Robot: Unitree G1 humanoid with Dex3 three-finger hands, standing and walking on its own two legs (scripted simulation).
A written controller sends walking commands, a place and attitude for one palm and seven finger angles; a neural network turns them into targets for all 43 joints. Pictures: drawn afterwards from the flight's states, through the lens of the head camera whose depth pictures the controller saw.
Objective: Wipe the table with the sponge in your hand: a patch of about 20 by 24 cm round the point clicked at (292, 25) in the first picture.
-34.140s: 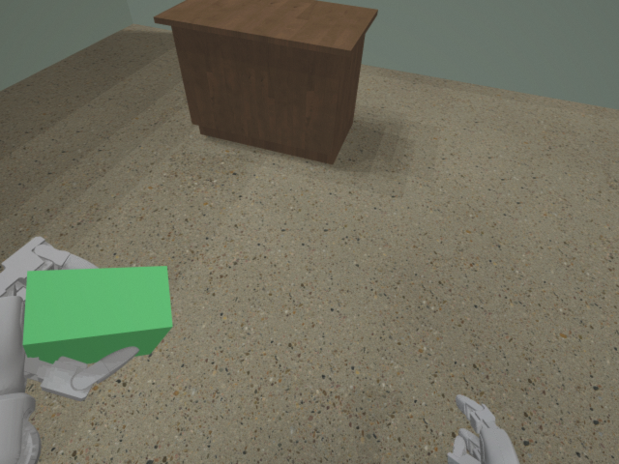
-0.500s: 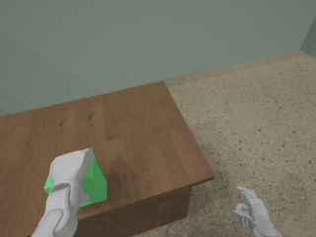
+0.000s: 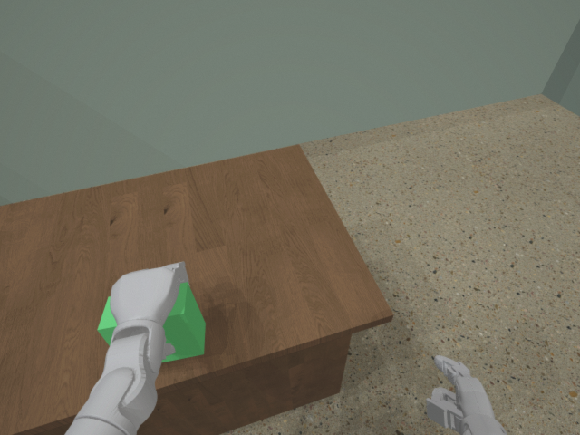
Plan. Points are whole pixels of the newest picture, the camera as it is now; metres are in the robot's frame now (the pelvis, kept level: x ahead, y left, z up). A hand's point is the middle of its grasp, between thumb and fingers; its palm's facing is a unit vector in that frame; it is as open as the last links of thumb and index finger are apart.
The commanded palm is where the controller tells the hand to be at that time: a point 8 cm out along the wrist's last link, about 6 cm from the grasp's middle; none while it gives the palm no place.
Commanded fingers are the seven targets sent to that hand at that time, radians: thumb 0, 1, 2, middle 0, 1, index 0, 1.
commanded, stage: move the sponge above the wiping area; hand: left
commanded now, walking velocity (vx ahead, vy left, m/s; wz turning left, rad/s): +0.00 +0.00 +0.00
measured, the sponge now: (160, 332) +0.25 +0.25 -0.04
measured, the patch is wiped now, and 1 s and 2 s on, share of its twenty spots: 0.00 0.00 0.00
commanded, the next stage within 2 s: none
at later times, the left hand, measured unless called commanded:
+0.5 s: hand (165, 300) +0.28 +0.24 +0.02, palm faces +0.00 -0.07 -1.00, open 10.2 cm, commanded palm +0.25 +0.24 +0.08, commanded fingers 0.00 0.10 1.30 -1.20 -1.60 -1.20 -1.60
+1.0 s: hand (147, 298) +0.27 +0.26 +0.04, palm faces +0.04 -0.06 -1.00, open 10.2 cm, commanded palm +0.24 +0.24 +0.08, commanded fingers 0.00 0.10 1.30 -1.20 -1.60 -1.20 -1.60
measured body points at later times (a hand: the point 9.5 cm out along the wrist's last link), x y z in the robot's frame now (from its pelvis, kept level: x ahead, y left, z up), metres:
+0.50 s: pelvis +0.00 +0.00 +0.00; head +0.00 -0.03 +0.45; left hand +0.27 +0.24 +0.07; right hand +0.23 -0.23 -0.10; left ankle +0.00 +0.08 -0.74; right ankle +0.00 -0.09 -0.74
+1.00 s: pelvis +0.01 -0.01 +0.00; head +0.00 -0.05 +0.45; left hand +0.26 +0.26 +0.09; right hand +0.25 -0.23 -0.09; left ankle +0.00 +0.08 -0.74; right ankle +0.00 -0.09 -0.74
